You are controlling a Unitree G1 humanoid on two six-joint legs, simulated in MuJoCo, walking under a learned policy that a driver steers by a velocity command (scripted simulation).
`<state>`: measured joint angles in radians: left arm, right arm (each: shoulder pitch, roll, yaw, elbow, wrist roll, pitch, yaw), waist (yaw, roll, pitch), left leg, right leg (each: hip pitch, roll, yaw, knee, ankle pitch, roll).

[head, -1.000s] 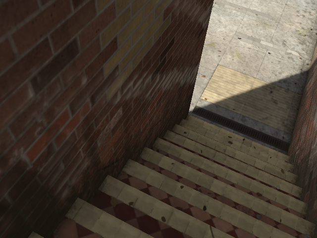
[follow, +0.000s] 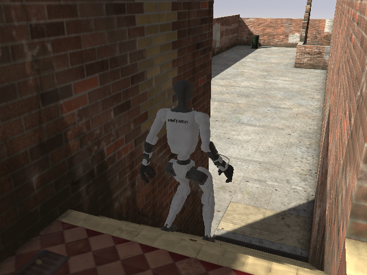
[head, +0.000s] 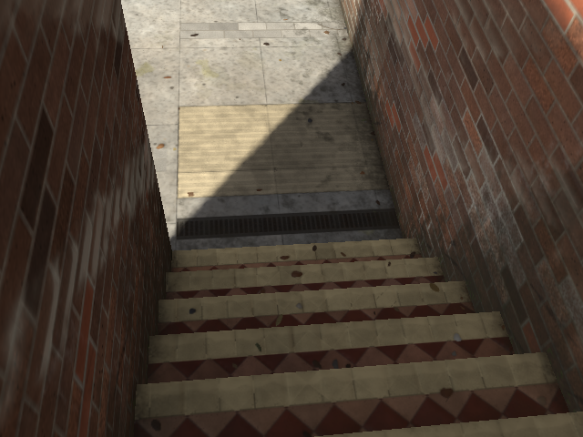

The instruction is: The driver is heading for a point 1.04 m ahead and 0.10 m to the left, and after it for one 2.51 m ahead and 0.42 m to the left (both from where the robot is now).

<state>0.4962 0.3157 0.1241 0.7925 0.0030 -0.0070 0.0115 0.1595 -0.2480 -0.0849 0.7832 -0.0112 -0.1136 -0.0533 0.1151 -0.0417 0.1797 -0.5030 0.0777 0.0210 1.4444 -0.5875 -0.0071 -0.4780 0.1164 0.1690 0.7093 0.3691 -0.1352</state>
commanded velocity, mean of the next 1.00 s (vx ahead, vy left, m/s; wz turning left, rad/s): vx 1.00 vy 0.00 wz -0.03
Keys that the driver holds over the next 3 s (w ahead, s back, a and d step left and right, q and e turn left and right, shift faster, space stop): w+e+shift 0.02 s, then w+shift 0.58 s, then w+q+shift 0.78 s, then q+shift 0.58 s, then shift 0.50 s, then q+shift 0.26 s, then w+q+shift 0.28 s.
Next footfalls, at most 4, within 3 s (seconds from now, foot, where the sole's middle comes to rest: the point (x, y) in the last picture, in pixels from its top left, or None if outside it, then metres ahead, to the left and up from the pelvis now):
0.10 right None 0.24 -0.10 -0.81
0.32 left None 0.12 0.17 -0.75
0.44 right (263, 433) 0.49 0.09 -1.04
0.74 left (247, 314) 1.09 0.23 -1.59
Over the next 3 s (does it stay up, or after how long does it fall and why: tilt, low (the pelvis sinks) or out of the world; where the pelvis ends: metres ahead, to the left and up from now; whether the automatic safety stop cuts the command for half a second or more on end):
stays up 3.43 0.32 -1.43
